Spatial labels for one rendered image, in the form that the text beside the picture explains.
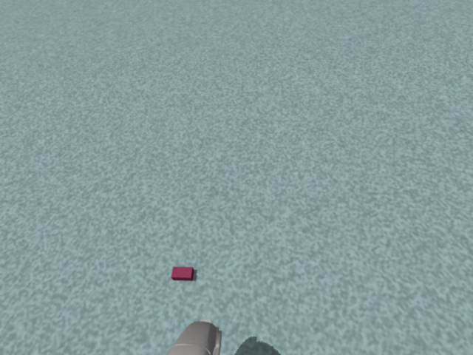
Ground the small box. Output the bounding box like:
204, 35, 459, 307
171, 267, 194, 281

